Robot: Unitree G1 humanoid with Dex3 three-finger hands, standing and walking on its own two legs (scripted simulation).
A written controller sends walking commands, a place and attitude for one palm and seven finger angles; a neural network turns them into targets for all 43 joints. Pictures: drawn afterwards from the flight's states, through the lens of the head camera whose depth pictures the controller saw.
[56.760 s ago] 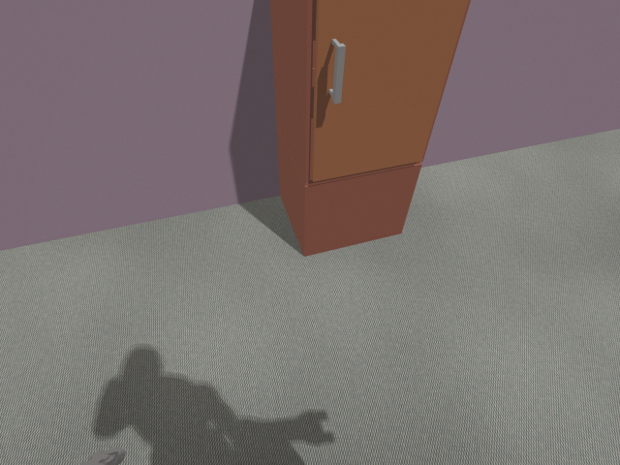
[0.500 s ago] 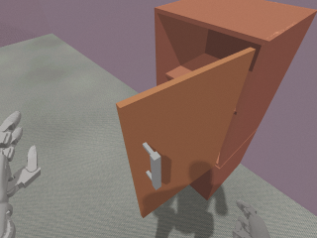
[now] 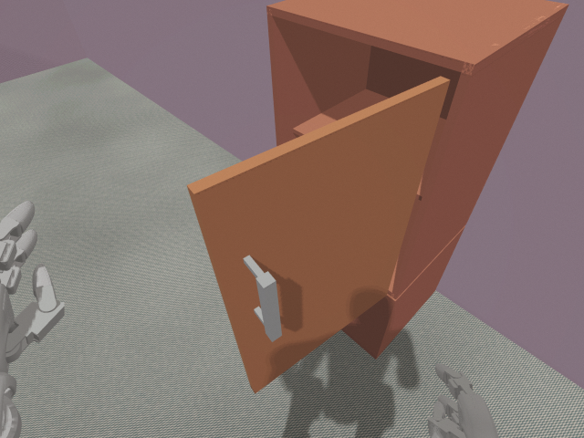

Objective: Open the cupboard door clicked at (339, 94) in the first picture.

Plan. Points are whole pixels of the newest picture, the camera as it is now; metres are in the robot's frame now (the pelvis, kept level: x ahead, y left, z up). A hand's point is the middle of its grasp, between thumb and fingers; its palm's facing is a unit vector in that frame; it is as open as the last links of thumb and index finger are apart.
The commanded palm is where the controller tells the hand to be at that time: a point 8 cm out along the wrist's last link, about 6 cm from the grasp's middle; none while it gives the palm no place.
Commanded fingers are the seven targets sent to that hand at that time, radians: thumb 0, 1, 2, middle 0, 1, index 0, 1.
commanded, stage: step back with the hand held close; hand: left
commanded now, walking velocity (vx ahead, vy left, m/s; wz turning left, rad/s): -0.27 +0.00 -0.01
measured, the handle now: (262, 300) +0.30 +0.08 +0.03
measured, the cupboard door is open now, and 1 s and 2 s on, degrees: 82 82 82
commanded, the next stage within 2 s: stop stepping back and stand still in 1.12 s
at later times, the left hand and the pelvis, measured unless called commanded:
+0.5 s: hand (1, 373) +0.13 +0.29 +0.15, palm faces +0.39 -0.78 -0.49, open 7.4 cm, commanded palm +0.08 +0.33 +0.17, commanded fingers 0.00 0.90 0.90 -0.20 -0.30 -0.20 -0.30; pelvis -0.07 +0.03 -0.01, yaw -1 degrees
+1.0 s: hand out of the picture +0.05 +0.30 +0.15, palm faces +0.39 -0.81 -0.45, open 7.5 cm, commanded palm -0.01 +0.34 +0.17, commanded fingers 0.00 0.90 0.90 -0.20 -0.30 -0.20 -0.30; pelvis -0.15 +0.04 -0.01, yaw +1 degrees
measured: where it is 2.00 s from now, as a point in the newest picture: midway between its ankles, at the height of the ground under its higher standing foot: outside the picture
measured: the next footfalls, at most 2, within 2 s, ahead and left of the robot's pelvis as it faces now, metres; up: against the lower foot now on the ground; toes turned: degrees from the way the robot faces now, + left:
right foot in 0.78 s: -0.10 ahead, -0.08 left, +0.00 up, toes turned +6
left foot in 1.02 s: -0.06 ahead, +0.12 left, +0.00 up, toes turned +1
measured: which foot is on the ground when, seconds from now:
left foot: down 0.00-0.90, up 0.92-1.00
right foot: down 0.00-0.62, up 0.64-0.76, down 0.78-1.00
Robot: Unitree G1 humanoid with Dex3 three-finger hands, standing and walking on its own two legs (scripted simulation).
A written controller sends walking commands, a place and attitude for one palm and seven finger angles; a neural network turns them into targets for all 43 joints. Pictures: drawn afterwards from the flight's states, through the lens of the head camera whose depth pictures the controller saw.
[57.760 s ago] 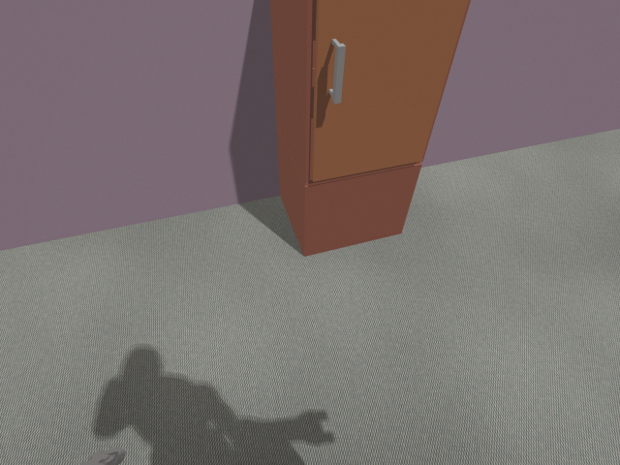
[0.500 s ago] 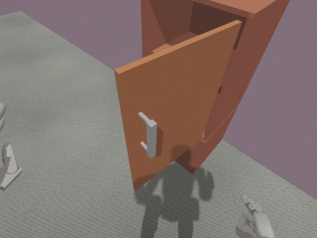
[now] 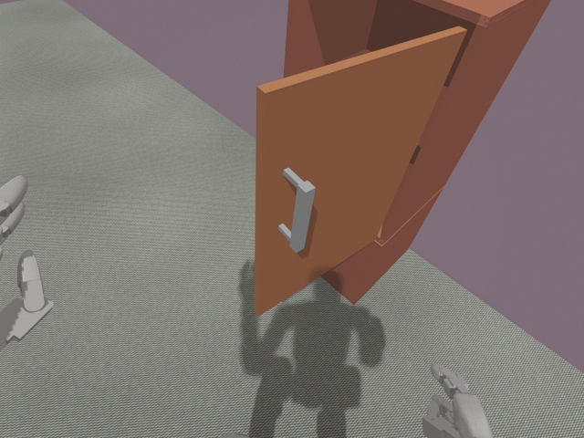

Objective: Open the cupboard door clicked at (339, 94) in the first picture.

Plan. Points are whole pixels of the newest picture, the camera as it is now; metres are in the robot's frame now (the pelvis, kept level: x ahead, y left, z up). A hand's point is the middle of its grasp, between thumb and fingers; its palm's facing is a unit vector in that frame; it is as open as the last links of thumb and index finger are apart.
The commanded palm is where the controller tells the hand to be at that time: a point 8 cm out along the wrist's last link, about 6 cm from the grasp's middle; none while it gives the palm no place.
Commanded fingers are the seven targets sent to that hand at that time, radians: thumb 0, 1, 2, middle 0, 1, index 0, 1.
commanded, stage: step back with the hand held close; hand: left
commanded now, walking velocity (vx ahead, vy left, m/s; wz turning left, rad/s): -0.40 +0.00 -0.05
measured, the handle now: (293, 212) +0.44 +0.03 +0.05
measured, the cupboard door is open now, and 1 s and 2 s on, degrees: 82 82 82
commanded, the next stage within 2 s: stop stepping back and stand still in 0.12 s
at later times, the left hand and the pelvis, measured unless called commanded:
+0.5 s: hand out of the picture +0.04 +0.27 +0.18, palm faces +0.32 -0.80 -0.50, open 7.5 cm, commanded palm +0.00 +0.31 +0.19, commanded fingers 0.00 0.90 0.90 -0.20 -0.30 -0.20 -0.30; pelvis -0.17 +0.03 -0.01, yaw -5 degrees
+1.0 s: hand out of the picture -0.01 +0.24 +0.20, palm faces +0.35 -0.69 -0.63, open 7.4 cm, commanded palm -0.04 +0.28 +0.19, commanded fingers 0.00 0.90 0.90 -0.20 -0.30 -0.20 -0.30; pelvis -0.21 +0.00 -0.01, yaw -4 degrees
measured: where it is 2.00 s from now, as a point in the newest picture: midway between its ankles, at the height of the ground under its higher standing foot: outside the picture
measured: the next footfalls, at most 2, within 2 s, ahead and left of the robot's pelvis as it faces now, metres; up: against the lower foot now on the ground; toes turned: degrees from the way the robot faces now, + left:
left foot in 0.02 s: +0.09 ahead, +0.08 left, +0.00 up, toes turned -1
right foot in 0.48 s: -0.26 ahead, -0.05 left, +0.00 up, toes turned -7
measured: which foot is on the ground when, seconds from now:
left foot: up 0.00-0.00, down 0.02-0.44, up 0.46-0.64, down 0.66-0.96, up 0.98-1.00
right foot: down 0.00-0.06, up 0.08-0.46, down 0.48-0.68, up 0.70-0.96, down 0.98-1.00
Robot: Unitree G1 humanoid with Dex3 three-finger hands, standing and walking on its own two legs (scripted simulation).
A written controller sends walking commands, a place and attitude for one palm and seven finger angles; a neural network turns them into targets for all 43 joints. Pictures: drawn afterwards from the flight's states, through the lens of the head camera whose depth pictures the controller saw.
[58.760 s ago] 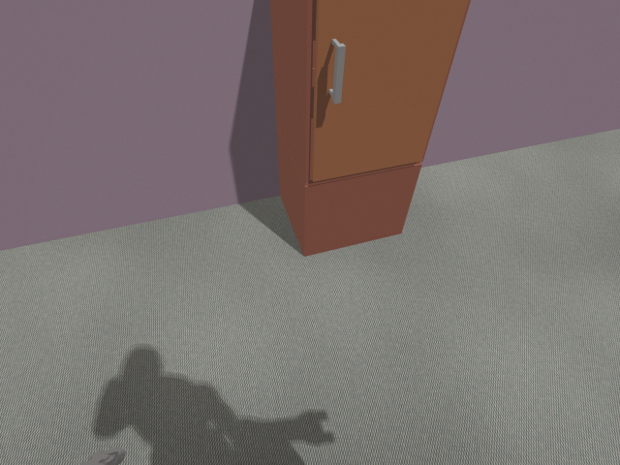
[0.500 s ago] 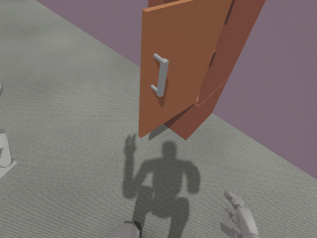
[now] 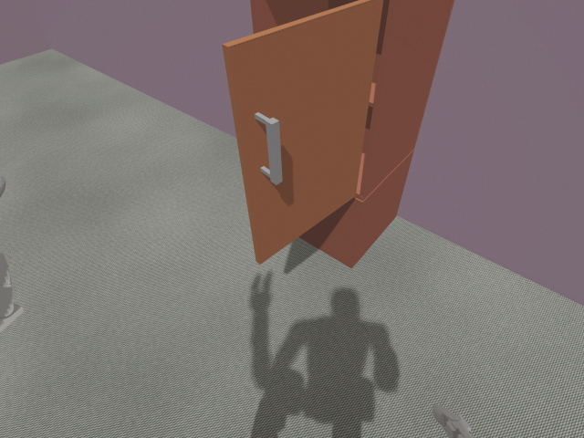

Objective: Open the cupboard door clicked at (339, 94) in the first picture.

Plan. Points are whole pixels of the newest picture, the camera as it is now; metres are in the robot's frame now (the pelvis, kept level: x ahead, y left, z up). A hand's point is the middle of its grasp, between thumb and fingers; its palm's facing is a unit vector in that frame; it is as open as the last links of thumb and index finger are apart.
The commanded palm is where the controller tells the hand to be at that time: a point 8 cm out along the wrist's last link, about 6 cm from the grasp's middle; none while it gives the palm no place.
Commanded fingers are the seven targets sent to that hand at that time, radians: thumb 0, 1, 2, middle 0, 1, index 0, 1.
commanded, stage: stop stepping back and stand still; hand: left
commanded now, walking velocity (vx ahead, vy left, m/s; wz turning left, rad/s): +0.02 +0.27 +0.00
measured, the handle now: (268, 149) +0.65 +0.09 +0.05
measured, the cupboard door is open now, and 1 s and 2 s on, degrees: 82 82 82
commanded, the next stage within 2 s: let the arm hang, fingers relaxed in 1.16 s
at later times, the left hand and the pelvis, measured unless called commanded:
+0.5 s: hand (21, 288) +0.20 +0.26 +0.20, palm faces +0.46 -0.72 -0.52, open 7.4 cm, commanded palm +0.15 +0.30 +0.19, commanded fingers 0.00 0.90 0.90 -0.20 -0.30 -0.20 -0.30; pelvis +0.01 +0.00 +0.02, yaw +1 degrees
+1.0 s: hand out of the picture +0.20 +0.31 +0.17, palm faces +0.42 -0.78 -0.46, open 7.4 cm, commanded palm +0.15 +0.34 +0.19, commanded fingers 0.00 0.90 0.90 -0.20 -0.30 -0.20 -0.30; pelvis +0.00 +0.04 +0.02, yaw +0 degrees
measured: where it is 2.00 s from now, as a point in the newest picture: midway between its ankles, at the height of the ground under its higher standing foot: outside the picture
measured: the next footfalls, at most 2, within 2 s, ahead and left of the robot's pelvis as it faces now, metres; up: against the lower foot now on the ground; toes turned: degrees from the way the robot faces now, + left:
left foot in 0.46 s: +0.04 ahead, +0.11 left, +0.00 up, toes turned +3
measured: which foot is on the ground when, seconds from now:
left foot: up 0.00-0.44, down 0.46-1.00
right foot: down 0.00-1.00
